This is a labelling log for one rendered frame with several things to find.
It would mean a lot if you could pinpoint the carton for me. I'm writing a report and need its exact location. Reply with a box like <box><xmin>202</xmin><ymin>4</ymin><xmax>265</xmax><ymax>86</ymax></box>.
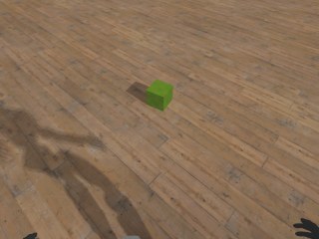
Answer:
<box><xmin>146</xmin><ymin>80</ymin><xmax>173</xmax><ymax>111</ymax></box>

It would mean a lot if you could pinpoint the robot right hand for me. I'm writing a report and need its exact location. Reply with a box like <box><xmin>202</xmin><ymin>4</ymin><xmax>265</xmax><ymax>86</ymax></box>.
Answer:
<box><xmin>293</xmin><ymin>218</ymin><xmax>319</xmax><ymax>239</ymax></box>

